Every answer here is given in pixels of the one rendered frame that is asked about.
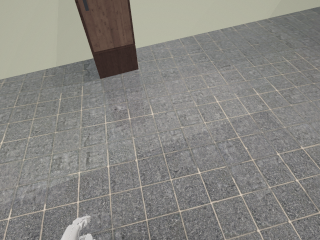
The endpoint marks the left robot hand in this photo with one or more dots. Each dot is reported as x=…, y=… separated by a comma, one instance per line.
x=72, y=232

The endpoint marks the cupboard door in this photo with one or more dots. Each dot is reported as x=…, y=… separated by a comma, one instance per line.
x=108, y=23

